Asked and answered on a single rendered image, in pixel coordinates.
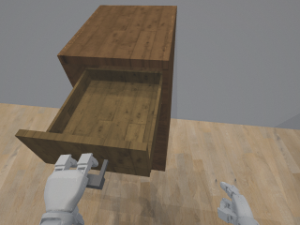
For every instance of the handle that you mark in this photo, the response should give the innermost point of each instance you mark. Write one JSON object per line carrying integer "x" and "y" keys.
{"x": 96, "y": 181}

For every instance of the cabinet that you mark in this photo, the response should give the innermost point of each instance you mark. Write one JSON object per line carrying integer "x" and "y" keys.
{"x": 130, "y": 38}

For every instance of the left robot forearm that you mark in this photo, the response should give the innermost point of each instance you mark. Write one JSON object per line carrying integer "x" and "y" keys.
{"x": 56, "y": 218}

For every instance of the left robot hand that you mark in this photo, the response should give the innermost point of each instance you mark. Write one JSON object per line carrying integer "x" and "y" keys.
{"x": 64, "y": 187}

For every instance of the drawer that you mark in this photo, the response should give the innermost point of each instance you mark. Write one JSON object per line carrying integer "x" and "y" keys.
{"x": 112, "y": 113}

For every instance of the right robot hand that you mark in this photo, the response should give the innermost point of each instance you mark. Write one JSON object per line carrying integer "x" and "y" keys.
{"x": 238, "y": 207}

